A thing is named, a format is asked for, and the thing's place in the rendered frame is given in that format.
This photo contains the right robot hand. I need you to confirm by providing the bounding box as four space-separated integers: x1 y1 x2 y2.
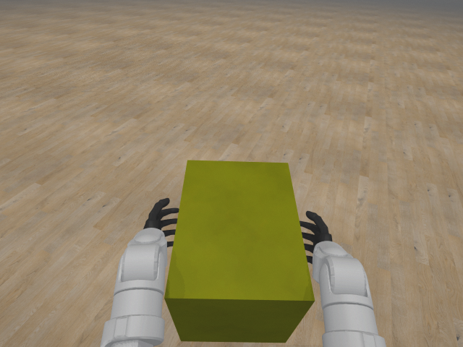
300 211 332 264

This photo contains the carton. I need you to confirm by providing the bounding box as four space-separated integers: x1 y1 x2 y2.
164 160 315 343

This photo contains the robot left forearm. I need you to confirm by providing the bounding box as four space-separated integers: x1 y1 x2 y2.
100 228 167 347

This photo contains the left robot hand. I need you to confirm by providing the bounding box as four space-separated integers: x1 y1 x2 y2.
144 198 179 247

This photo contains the robot right forearm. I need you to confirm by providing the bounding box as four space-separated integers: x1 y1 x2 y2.
313 241 386 347

